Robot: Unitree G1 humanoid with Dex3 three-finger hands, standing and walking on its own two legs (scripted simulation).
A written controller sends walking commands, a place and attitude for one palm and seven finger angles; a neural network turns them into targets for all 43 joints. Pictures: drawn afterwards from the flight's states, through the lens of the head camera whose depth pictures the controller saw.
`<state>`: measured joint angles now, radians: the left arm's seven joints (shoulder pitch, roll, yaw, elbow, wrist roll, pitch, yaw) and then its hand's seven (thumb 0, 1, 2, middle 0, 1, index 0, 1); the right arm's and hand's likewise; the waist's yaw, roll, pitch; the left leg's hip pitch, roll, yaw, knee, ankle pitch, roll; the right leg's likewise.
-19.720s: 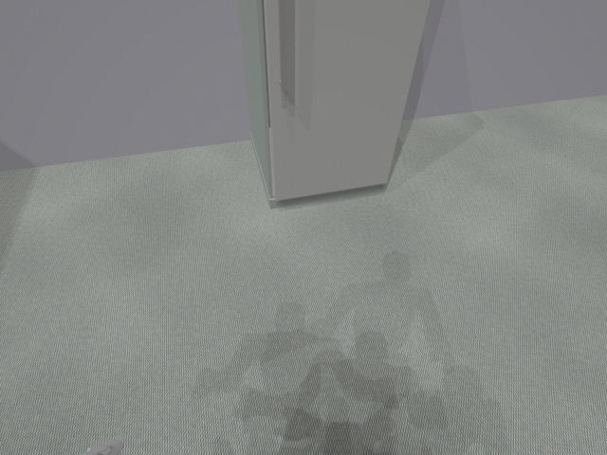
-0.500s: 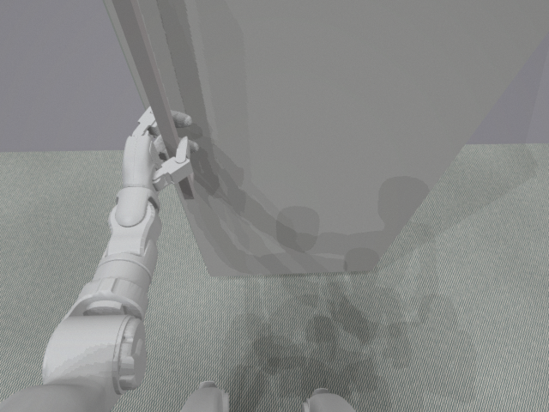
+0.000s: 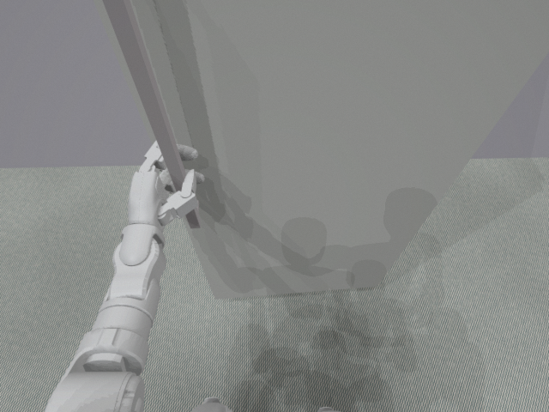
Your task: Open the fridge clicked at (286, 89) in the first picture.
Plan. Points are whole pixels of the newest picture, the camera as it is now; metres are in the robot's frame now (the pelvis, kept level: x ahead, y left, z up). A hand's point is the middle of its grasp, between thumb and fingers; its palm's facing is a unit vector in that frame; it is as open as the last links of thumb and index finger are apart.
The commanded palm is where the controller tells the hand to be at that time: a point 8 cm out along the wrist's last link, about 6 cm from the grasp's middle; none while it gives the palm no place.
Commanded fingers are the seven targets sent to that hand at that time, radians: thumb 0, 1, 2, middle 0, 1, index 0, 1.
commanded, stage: pull the door a little, standing still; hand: left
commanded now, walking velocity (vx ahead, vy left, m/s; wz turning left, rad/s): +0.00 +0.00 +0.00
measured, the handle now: (161, 113) +0.47 +0.14 +0.17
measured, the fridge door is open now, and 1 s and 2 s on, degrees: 3 26 51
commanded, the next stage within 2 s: walk backward, drawing the door open in 0.28 s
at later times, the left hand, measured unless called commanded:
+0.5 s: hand (200, 260) +0.31 +0.10 +0.07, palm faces -0.10 -0.99 -0.10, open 5.7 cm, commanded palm +0.29 +0.15 +0.07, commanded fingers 0.00 0.90 0.90 -0.45 -1.40 -0.45 -1.40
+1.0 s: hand (234, 331) +0.22 +0.05 +0.08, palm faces +0.01 -0.99 -0.12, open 5.7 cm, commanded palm +0.19 +0.09 +0.08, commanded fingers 0.00 0.90 0.90 -0.45 -1.40 -0.45 -1.40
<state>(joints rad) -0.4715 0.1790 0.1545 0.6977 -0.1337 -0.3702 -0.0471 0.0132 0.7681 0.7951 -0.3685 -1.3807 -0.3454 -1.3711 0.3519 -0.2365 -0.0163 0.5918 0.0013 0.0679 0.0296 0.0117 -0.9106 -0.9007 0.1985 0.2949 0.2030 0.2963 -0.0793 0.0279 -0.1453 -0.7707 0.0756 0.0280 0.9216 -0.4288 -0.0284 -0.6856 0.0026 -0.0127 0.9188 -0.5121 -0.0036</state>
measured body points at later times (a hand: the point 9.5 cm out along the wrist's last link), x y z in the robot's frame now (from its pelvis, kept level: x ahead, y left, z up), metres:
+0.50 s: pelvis +0.00 +0.00 +0.02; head +0.03 -0.01 +0.47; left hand +0.31 +0.15 +0.08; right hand +0.13 -0.24 -0.09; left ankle +0.00 +0.14 -0.69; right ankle -0.04 -0.12 -0.69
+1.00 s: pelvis -0.06 -0.06 +0.05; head -0.05 -0.09 +0.49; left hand +0.21 +0.10 +0.09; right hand +0.10 -0.28 -0.07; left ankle +0.00 +0.14 -0.69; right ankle -0.04 -0.12 -0.69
